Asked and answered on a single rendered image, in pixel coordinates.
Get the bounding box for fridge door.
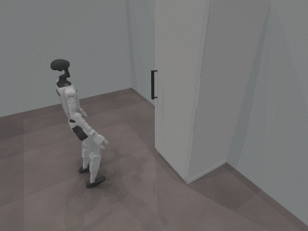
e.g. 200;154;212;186
155;0;211;179

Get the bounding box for humanoid robot head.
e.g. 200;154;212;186
50;59;72;88

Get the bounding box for right robot upper arm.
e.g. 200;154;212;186
64;87;79;120

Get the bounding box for right robot hand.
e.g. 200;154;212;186
93;134;110;150

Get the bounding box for right robot forearm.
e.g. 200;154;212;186
73;113;97;138

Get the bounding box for handle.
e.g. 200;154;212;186
151;70;158;100

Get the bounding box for left robot hand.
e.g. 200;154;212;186
80;109;87;117

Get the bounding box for humanoid robot torso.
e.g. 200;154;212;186
56;84;81;133

